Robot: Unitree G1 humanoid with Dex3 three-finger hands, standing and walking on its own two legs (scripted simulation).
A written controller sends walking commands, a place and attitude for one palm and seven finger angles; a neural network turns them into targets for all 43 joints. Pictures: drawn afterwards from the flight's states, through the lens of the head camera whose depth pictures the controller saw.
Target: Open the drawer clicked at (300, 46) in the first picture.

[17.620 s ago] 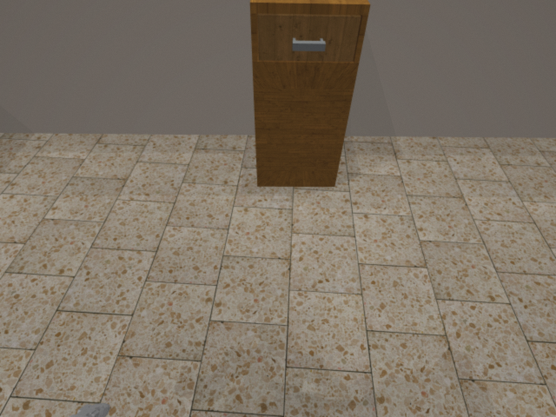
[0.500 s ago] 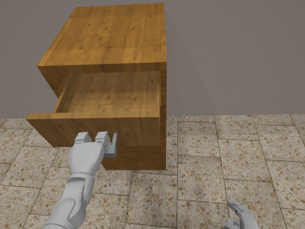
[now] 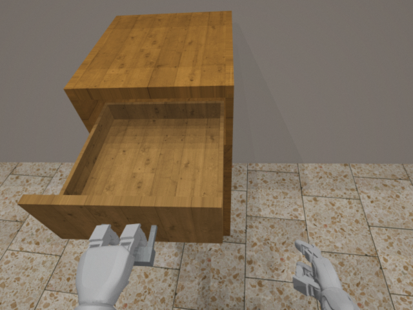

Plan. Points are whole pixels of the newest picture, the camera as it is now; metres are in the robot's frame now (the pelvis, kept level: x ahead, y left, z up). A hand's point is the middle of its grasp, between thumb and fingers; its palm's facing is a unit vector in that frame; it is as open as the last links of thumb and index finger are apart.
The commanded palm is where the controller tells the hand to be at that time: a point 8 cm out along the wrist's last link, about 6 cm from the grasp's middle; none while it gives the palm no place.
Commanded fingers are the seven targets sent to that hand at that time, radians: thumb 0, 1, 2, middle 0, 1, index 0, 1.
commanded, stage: pull the drawer open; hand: left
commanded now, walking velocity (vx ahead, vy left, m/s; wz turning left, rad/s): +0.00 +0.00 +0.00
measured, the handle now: (124, 242) +0.23 +0.19 +0.02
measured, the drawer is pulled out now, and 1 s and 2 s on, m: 0.29 0.30 0.30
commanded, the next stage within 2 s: open the thumb to release the handle in 0.18 s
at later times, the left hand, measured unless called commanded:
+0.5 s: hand (121, 274) +0.18 +0.18 +0.00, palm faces +0.05 -0.11 -0.99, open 6.7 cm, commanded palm +0.15 +0.20 +0.05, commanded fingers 0.00 0.06 0.54 -0.34 -1.26 -0.34 -1.26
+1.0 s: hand (120, 277) +0.18 +0.18 +0.00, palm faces +0.04 -0.11 -0.99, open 13.7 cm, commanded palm +0.15 +0.19 +0.05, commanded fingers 0.00 -0.50 0.30 -0.30 -1.20 -0.30 -1.20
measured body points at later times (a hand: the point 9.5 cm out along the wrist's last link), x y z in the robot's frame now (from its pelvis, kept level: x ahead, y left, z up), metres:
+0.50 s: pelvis +0.00 +0.00 -0.01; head +0.03 -0.04 +0.44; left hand +0.17 +0.19 +0.05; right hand +0.19 -0.22 -0.12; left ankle -0.04 +0.12 -0.70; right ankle +0.02 -0.10 -0.70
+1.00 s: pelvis -0.03 -0.01 +0.00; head +0.00 -0.04 +0.45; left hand +0.17 +0.19 +0.05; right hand +0.20 -0.22 -0.10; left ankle -0.04 +0.12 -0.70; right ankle +0.02 -0.10 -0.71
